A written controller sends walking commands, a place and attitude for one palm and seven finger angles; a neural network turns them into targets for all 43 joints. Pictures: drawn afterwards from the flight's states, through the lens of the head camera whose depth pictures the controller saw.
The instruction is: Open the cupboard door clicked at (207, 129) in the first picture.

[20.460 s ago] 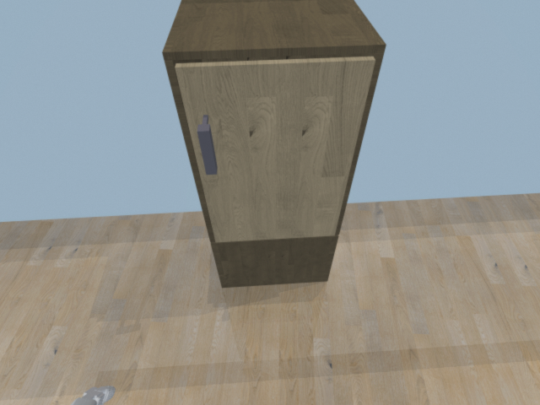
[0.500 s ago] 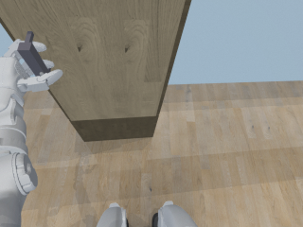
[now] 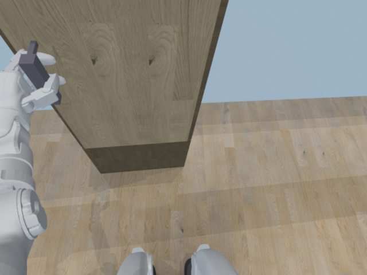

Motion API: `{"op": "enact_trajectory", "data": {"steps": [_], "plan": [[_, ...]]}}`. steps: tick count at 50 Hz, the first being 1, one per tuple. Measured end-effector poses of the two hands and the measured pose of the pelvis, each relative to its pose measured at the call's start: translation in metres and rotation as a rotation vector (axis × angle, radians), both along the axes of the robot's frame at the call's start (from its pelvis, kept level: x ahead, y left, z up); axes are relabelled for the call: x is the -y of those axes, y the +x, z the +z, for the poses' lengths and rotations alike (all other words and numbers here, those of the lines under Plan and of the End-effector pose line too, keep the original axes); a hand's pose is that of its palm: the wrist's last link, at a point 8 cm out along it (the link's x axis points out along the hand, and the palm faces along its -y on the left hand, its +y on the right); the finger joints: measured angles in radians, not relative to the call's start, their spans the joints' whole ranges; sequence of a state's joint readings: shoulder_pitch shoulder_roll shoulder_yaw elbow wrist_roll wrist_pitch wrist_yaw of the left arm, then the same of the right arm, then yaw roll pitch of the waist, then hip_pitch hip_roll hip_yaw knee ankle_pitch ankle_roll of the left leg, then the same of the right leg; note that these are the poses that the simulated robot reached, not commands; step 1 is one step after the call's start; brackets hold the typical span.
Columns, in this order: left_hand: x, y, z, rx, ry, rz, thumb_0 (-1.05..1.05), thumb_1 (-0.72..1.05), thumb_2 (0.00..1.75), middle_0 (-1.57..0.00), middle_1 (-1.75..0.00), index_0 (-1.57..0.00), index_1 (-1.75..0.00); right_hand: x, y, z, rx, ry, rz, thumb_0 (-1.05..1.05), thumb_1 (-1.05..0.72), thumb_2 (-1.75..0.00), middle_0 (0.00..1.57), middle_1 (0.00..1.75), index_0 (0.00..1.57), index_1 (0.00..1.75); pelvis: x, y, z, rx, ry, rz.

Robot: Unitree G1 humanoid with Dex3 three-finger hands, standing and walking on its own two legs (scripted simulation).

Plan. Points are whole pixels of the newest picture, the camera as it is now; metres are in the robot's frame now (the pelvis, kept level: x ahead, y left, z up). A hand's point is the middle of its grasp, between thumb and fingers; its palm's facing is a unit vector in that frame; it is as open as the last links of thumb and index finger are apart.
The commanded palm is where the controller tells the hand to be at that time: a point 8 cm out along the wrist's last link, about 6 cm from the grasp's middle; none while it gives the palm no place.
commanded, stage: pull the door open along its arc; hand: left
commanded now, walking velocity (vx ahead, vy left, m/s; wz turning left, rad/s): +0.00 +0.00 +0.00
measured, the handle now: (44, 74) +0.53 +0.27 +0.07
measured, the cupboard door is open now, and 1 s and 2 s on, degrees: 0 47 47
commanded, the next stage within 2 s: open thumb and fingers to let go in 0.80 s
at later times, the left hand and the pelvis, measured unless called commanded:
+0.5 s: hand (69, 147) +0.35 +0.19 +0.08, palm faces +0.26 -0.96 +0.08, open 6.3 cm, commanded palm +0.29 +0.22 +0.07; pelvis +0.02 +0.01 +0.02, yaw +1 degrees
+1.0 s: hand (137, 202) +0.25 +0.07 +0.08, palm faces +0.47 -0.88 -0.03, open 6.3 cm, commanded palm +0.20 +0.12 +0.07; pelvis +0.01 -0.05 +0.01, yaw +5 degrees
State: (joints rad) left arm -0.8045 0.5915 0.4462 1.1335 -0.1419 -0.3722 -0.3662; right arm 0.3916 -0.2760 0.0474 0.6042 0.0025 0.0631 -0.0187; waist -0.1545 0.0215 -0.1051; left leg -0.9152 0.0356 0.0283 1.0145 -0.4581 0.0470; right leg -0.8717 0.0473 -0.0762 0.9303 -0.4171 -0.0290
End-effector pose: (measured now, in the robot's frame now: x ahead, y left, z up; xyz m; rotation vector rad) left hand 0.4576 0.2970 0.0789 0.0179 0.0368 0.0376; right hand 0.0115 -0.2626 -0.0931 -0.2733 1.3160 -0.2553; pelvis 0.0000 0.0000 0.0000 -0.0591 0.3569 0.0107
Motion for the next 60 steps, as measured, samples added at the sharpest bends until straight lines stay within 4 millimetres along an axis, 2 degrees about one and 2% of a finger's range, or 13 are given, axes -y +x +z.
{"op": "enact_trajectory", "data": {"steps": [5,9,13,17,26,29,33,39,45,54,60], "plan": [[0.002,-0.01,0.0,0.006,-0.005,0.001,0.0,0.69,0.78,-0.36,-1.35,-0.36,-1.35,-0.002,0.006,0.002,0.023,0.014,-0.011,0.01,-0.9,-0.9,0.2,0.3,0.2,0.3,-0.002,0.004,0.003,0.009,0.005,-0.011],[0.005,-0.024,-0.001,0.015,-0.01,-0.007,0.0,0.68,0.75,-0.35,-1.35,-0.36,-1.35,-0.004,0.019,0.006,0.062,0.028,-0.011,0.01,-0.9,-0.9,0.2,0.3,0.2,0.3,-0.003,0.009,0.007,0.024,0.009,-0.017],[0.01,-0.045,-0.002,0.025,-0.015,-0.02,0.0,0.67,0.72,-0.35,-1.35,-0.35,-1.35,-0.008,0.041,0.01,0.127,0.046,0.003,0.01,-0.9,-0.9,0.2,0.3,0.2,0.3,-0.005,0.014,0.011,0.042,0.012,-0.019],[0.019,-0.074,-0.002,0.035,-0.028,-0.022,0.0,0.66,0.7,-0.35,-1.35,-0.35,-1.35,-0.013,0.073,0.015,0.222,0.068,0.036,0.01,-0.9,-0.9,0.2,0.3,0.2,0.3,-0.007,0.019,0.015,0.062,0.016,-0.019],[0.069,-0.147,-0.004,0.071,-0.086,0.263,0.01,0.65,0.74,-0.32,-1.35,-0.35,-1.3,-0.038,0.154,0.02,0.417,0.152,0.205,0.01,-0.9,-0.9,0.2,0.3,0.2,0.3,-0.006,0.017,0.015,0.105,0.029,0.011],[0.091,-0.17,-0.002,0.06,-0.068,0.331,0.0,0.65,0.75,-0.31,-1.35,-0.35,-1.3,-0.049,0.174,0.022,0.462,0.182,0.257,0.01,-0.9,-0.9,0.2,0.3,0.2,0.3,-0.003,0.015,0.014,0.122,0.034,0.022],[0.119,-0.198,0.0,0.038,-0.06,0.398,0.0,0.65,0.74,-0.31,-1.35,-0.35,-1.32,-0.06,0.192,0.026,0.505,0.211,0.305,0.01,-0.9,-0.9,0.2,0.3,0.2,0.3,0.004,0.015,0.014,0.15,0.043,0.035],[0.157,-0.229,0.003,0.0,-0.03,0.426,-0.01,0.65,0.74,-0.3,-1.33,-0.36,-1.33,-0.062,0.201,0.034,0.545,0.224,0.334,0.01,-0.9,-0.9,0.2,0.3,0.2,0.3,0.018,0.015,0.016,0.183,0.053,0.051],[0.184,-0.249,0.004,-0.013,-0.002,0.397,-0.01,0.65,0.71,-0.31,-1.31,-0.35,-1.34,-0.047,0.198,0.034,0.561,0.221,0.333,0.01,-0.9,-0.9,0.2,0.3,0.2,0.3,0.034,0.016,0.015,0.2,0.064,0.059],[0.187,-0.246,-0.002,0.007,0.038,0.462,-0.01,0.57,0.74,-0.36,-1.31,-0.36,-1.32,-0.01,0.181,0.014,0.5,0.176,0.318,0.01,-0.9,-0.9,0.2,0.3,0.2,0.3,0.058,0.007,0.01,0.191,0.084,0.07],[0.185,-0.247,0.001,0.002,0.026,0.447,0.0,0.35,0.66,-0.36,-1.29,-0.36,-1.29,0.01,0.167,0.011,0.482,0.162,0.275,0.01,-0.9,-0.9,0.2,0.3,0.2,0.3,0.067,0.006,0.014,0.2,0.093,0.067]]}}
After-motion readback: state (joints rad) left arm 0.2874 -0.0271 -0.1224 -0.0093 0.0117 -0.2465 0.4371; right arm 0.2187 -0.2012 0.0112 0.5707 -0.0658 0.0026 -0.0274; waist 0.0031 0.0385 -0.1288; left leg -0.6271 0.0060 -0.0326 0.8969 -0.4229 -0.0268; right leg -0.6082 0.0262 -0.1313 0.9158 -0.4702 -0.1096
